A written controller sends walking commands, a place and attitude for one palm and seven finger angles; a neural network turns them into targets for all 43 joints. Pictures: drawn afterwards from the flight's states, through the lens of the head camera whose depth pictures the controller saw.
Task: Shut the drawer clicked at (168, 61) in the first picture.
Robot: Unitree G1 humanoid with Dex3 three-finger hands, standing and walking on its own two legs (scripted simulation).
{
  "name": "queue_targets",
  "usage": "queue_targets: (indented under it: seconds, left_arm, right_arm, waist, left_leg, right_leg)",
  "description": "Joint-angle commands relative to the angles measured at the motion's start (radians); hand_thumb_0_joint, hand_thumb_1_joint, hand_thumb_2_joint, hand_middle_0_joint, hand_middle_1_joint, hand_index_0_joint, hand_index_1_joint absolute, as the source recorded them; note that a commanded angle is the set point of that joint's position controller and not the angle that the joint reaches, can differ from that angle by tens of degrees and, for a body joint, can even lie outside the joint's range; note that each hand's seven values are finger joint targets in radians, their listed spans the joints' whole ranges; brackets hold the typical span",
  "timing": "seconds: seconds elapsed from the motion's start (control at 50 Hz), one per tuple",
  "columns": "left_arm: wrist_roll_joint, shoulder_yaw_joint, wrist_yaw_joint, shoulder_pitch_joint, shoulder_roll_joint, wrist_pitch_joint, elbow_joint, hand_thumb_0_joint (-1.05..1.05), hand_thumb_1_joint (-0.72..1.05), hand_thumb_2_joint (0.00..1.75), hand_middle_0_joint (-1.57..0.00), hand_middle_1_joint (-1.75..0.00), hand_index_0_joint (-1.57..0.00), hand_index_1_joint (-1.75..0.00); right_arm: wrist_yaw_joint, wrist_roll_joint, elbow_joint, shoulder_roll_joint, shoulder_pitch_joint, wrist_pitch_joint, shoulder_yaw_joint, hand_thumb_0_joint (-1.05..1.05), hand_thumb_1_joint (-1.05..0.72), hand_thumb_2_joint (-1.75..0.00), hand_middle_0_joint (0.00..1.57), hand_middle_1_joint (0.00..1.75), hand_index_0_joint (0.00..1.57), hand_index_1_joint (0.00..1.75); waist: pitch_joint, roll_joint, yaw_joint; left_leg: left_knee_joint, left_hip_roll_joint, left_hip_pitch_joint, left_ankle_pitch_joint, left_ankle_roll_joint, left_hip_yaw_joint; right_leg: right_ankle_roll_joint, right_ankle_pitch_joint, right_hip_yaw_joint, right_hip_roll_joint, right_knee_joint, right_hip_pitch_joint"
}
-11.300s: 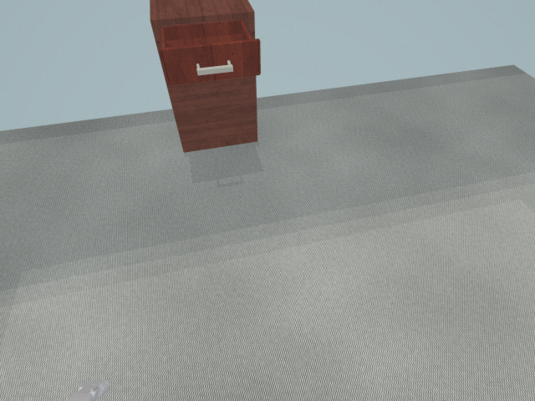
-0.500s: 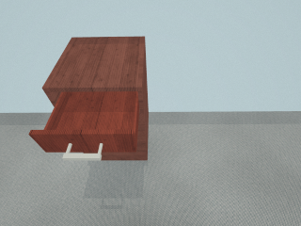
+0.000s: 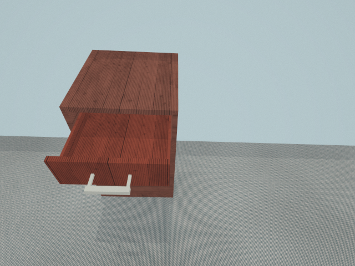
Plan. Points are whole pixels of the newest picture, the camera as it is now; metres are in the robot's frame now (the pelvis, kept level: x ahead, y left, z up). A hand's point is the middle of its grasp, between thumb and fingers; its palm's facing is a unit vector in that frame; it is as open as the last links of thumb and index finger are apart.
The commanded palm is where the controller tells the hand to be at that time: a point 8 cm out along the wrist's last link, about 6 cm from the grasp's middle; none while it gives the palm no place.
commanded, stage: raise the hand and make a fist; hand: left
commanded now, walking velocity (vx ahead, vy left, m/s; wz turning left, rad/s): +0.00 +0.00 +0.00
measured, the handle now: (109, 184) +0.38 +0.24 -0.16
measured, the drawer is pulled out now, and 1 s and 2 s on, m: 0.22 0.22 0.22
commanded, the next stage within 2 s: bring the fist close to the handle in 1.94 s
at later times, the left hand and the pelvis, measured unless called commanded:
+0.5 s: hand out of the picture +0.13 +0.15 -0.11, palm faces +0.07 -1.00 +0.02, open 5.7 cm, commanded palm +0.12 +0.22 -0.07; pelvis -0.05 +0.00 -0.10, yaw +2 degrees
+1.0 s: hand (94, 244) +0.18 +0.20 -0.05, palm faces +0.21 -0.97 -0.09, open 3.4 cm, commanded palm +0.14 +0.24 -0.06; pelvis +0.00 -0.01 -0.10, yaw +2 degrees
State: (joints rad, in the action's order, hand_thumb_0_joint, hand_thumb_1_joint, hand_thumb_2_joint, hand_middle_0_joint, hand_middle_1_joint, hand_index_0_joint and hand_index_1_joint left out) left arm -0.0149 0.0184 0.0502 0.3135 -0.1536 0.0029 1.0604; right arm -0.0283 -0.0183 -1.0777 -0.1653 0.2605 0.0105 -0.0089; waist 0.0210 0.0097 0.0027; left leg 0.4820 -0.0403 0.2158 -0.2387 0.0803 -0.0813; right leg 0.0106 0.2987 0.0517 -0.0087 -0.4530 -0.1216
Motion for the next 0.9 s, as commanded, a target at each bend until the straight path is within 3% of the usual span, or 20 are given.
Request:
queue_targets:
  seconds: [0.0,0.02,0.04,0.06,0.08,0.1,0.12,0.18,0.2,0.24,0.3,0.38,0.44,0.5,0.56,0.6,0.68,0.76,0.82,0.88]
  left_arm:
    - [-0.001,-0.017,0.001,0.085,-0.077,0.009,-0.013,0.00,0.90,0.90,-0.20,-0.30,-0.20,-0.30]
    - [-0.016,-0.012,0.034,0.116,-0.093,0.037,-0.001,0.00,0.90,0.90,-0.20,-0.30,-0.20,-0.30]
    - [0.188,-0.158,0.040,-0.608,-0.328,0.221,-1.604,0.00,0.90,0.90,-0.22,-0.32,-0.22,-0.32]
    - [0.116,-0.102,0.066,-0.149,-0.224,0.169,-1.380,0.00,0.90,0.90,-0.24,-0.34,-0.24,-0.34]
    - [0.129,-0.027,0.109,-0.120,-0.142,0.121,-1.310,0.00,0.90,0.90,-0.26,-0.37,-0.26,-0.37]
    - [0.137,0.114,0.096,0.203,0.117,0.021,-0.998,0.00,0.90,0.90,-0.28,-0.39,-0.28,-0.39]
    - [0.186,0.155,0.078,0.022,0.126,0.054,-1.225,0.00,0.90,0.90,-0.30,-0.41,-0.30,-0.41]
    - [0.157,0.098,0.023,0.088,0.104,0.185,-0.997,0.00,0.90,0.90,-0.36,-0.47,-0.36,-0.47]
    - [0.165,0.064,-0.009,0.117,0.102,0.251,-0.929,0.00,0.90,0.90,-0.38,-0.50,-0.38,-0.50]
    - [0.203,-0.006,-0.107,0.226,0.078,0.397,-0.912,0.00,0.90,0.90,-0.42,-0.54,-0.42,-0.54]
    - [0.232,-0.074,-0.227,0.238,-0.029,0.576,-0.935,0.00,0.90,0.90,-0.48,-0.60,-0.48,-0.60]
    - [0.162,-0.119,-0.178,0.157,-0.114,0.498,-1.024,0.00,0.90,0.90,-0.56,-0.69,-0.56,-0.69]
    - [0.162,-0.103,-0.105,-0.027,-0.106,0.521,-1.271,0.00,0.90,0.90,-0.62,-0.75,-0.62,-0.75]
    - [0.198,-0.101,-0.063,-0.135,-0.126,0.642,-1.560,0.00,0.90,0.90,-0.68,-0.82,-0.68,-0.82]
    - [0.210,0.010,-0.119,-0.076,-0.077,0.697,-1.539,0.00,0.90,0.90,-0.74,-0.88,-0.74,-0.88]
    - [0.209,0.047,-0.189,-0.055,-0.074,0.656,-1.399,0.00,0.90,0.90,-0.78,-0.93,-0.78,-0.93]
    - [0.210,-0.025,-0.303,0.166,-0.115,0.422,-1.109,0.00,0.90,0.90,-0.86,-1.01,-0.86,-1.01]
    - [0.288,-0.220,-0.264,0.187,-0.196,0.278,-1.302,0.00,0.90,0.90,-0.94,-1.10,-0.94,-1.10]
    - [0.305,-0.293,-0.149,0.247,-0.176,0.370,-1.422,0.00,0.90,0.90,-1.00,-1.17,-1.00,-1.17]
    - [0.268,-0.263,-0.118,0.300,-0.162,0.497,-1.409,0.00,0.90,0.90,-1.06,-1.23,-1.06,-1.23]
  right_arm:
    - [-0.004,0.006,0.024,-0.108,0.052,0.010,0.016,0.00,-0.90,-0.90,0.20,0.30,0.20,0.30]
    - [0.000,0.014,0.094,-0.123,-0.007,0.024,0.008,0.00,-0.90,-0.90,0.20,0.30,0.20,0.30]
    - [-0.022,0.065,0.450,-0.290,0.026,0.157,0.059,0.00,-0.90,-0.90,0.20,0.30,0.20,0.30]
    - [-0.045,0.052,0.382,-0.188,-0.045,0.266,0.002,0.00,-0.90,-0.90,0.20,0.30,0.20,0.30]
    - [-0.047,0.051,0.316,-0.202,-0.042,0.306,0.021,0.00,-0.90,-0.90,0.20,0.30,0.20,0.30]
    - [-0.027,0.062,0.294,-0.157,-0.013,0.306,0.014,0.00,-0.90,-0.90,0.20,0.30,0.20,0.30]
    - [-0.014,0.061,0.389,-0.195,-0.016,0.308,0.022,0.00,-0.90,-0.90,0.20,0.30,0.20,0.30]
    - [-0.007,0.034,0.459,-0.225,-0.055,0.321,0.049,0.00,-0.90,-0.90,0.20,0.30,0.20,0.30]
    - [-0.002,0.033,0.480,-0.226,-0.059,0.316,0.057,0.00,-0.90,-0.90,0.20,0.30,0.20,0.30]
    - [0.009,0.014,0.537,-0.221,-0.105,0.309,0.069,0.00,-0.90,-0.90,0.20,0.30,0.20,0.30]
    - [0.044,0.014,0.658,-0.227,-0.191,0.285,0.078,0.00,-0.90,-0.90,0.20,0.30,0.20,0.30]
    - [0.044,0.042,0.789,-0.227,-0.228,0.202,0.062,0.00,-0.90,-0.90,0.20,0.30,0.20,0.30]
    - [0.033,0.030,0.809,-0.195,-0.180,0.180,0.061,0.00,-0.90,-0.90,0.20,0.30,0.20,0.30]
    - [0.014,0.019,0.786,-0.183,-0.138,0.191,0.058,0.00,-0.90,-0.90,0.20,0.30,0.20,0.30]
    - [0.003,0.020,0.744,-0.193,-0.124,0.233,0.038,0.00,-0.90,-0.90,0.20,0.30,0.20,0.30]
    - [-0.003,0.025,0.714,-0.212,-0.104,0.246,0.031,0.00,-0.90,-0.90,0.20,0.30,0.20,0.30]
    - [-0.014,0.061,0.721,-0.226,-0.100,0.227,0.037,0.00,-0.90,-0.90,0.20,0.30,0.20,0.30]
    - [-0.031,0.072,0.789,-0.184,-0.142,0.175,0.044,0.00,-0.90,-0.90,0.20,0.30,0.20,0.30]
    - [-0.026,0.055,0.748,-0.127,-0.129,0.166,0.049,0.00,-0.90,-0.90,0.20,0.30,0.20,0.30]
    - [-0.008,0.044,0.687,-0.114,-0.125,0.172,0.061,0.00,-0.90,-0.90,0.20,0.30,0.20,0.30]
  waist:
    - [0.044,-0.019,0.001]
    - [0.093,-0.001,0.018]
    - [-0.472,-0.215,-0.116]
    - [-0.453,-0.350,-0.012]
    - [-0.354,-0.288,-0.044]
    - [-0.152,-0.172,-0.048]
    - [-0.069,-0.145,-0.052]
    - [0.028,0.139,-0.070]
    - [-0.017,0.265,-0.057]
    - [-0.145,0.308,0.006]
    - [-0.105,0.203,0.044]
    - [-0.132,-0.052,0.080]
    - [-0.274,-0.139,0.053]
    - [-0.400,-0.164,0.006]
    - [-0.344,-0.149,-0.054]
    - [-0.273,-0.084,-0.101]
    - [-0.296,0.050,-0.038]
    - [-0.502,0.078,0.063]
    - [-0.532,-0.008,0.091]
    - [-0.474,-0.051,0.061]
  left_leg:
    - [-0.152,0.158,-0.021,0.117,-0.012,0.189]
    - [0.048,0.159,0.015,0.408,-0.035,0.155]
    - [-0.041,0.091,-0.352,0.459,-0.094,0.203]
    - [-0.121,0.168,-0.456,0.506,-0.132,0.232]
    - [-0.174,0.161,-0.319,0.334,-0.183,0.268]
    - [-0.194,0.151,-0.199,0.189,-0.165,0.281]
    - [-0.181,0.138,-0.083,0.073,-0.154,0.292]
    - [0.041,0.074,0.170,-0.200,-0.099,0.242]
    - [0.138,0.065,0.249,-0.209,-0.089,0.220]
    - [0.281,0.042,0.388,-0.213,-0.085,0.157]
    - [0.382,0.001,0.605,-0.335,-0.101,0.113]
    - [0.356,-0.003,0.673,-0.529,-0.085,0.148]
    - [0.390,0.028,0.650,-0.572,-0.070,0.208]
    - [0.453,0.056,0.602,-0.552,-0.056,0.266]
    - [0.507,0.058,0.612,-0.487,-0.049,0.276]
    - [0.549,0.054,0.674,-0.441,-0.040,0.266]
    - [0.562,0.037,0.747,-0.332,-0.034,0.208]
    - [0.561,0.011,0.705,-0.121,-0.040,0.144]
    - [0.565,0.027,0.644,0.047,-0.056,0.144]
    - [0.576,0.039,0.646,0.105,-0.061,0.146]
  right_leg:
    - [0.015,-0.122,-0.086,0.099,0.079,-0.065]
    - [0.007,-0.386,-0.129,0.130,0.080,-0.126]
    - [0.016,-0.321,-0.005,0.033,-0.040,-0.153]
    - [0.031,-0.043,-0.011,0.010,-0.202,-0.237]
    - [0.019,0.092,-0.006,0.002,-0.267,-0.333]
    - [0.013,0.104,-0.007,0.006,-0.309,-0.424]
    - [0.007,0.097,0.001,0.023,-0.302,-0.416]
    - [0.015,0.142,0.044,0.000,-0.176,-0.519]
    - [0.014,0.192,0.044,0.001,-0.200,-0.559]
    - [0.018,0.269,0.033,0.001,-0.291,-0.593]
    - [0.039,0.450,-0.037,0.015,-0.369,-0.657]
    - [0.058,0.449,-0.052,0.005,-0.496,-0.714]
    - [0.054,0.405,-0.071,-0.001,-0.554,-0.763]
    - [0.039,0.363,-0.085,-0.014,-0.595,-0.802]
    - [0.039,0.325,-0.081,-0.023,-0.588,-0.870]
    - [0.037,0.312,-0.071,-0.026,-0.561,-0.880]
    - [0.030,0.297,-0.080,-0.022,-0.504,-0.742]
    - [0.015,0.144,-0.111,-0.003,-0.485,-0.488]
    - [0.022,-0.144,-0.093,-0.008,-0.544,-0.440]
    - [0.024,-0.223,-0.083,-0.015,-0.575,-0.513]
